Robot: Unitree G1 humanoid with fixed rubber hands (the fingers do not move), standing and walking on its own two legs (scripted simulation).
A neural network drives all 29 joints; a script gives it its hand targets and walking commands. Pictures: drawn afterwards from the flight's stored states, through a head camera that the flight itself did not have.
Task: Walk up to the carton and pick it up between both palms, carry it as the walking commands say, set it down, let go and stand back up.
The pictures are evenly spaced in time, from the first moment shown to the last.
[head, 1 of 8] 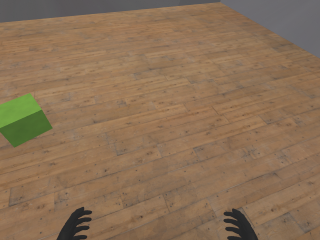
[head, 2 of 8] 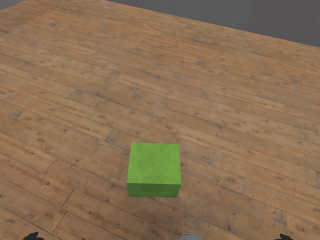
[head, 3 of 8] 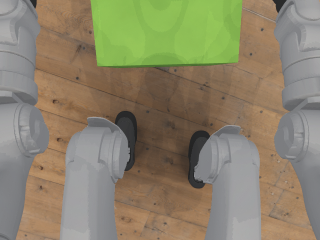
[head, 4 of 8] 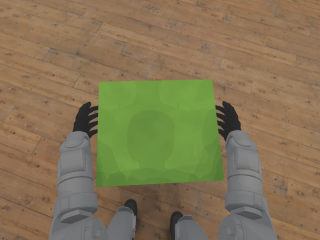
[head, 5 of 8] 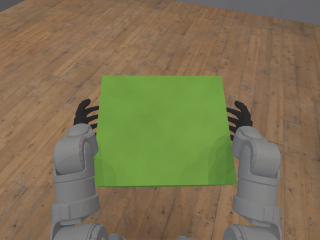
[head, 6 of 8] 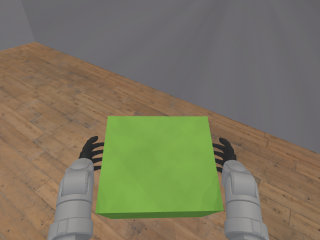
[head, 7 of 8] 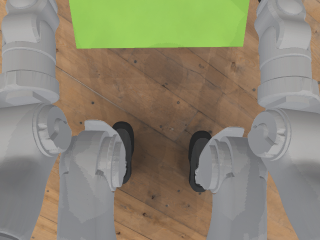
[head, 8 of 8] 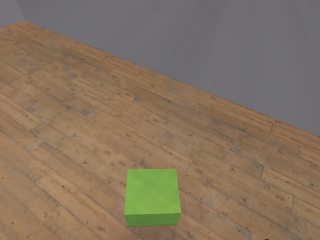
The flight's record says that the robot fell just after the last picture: no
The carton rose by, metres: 0.71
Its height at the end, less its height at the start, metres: +0.00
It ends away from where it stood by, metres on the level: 1.20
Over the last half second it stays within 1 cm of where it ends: yes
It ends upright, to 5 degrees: yes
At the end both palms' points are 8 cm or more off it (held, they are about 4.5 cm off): yes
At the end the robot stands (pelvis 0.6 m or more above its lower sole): yes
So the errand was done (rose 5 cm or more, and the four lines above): yes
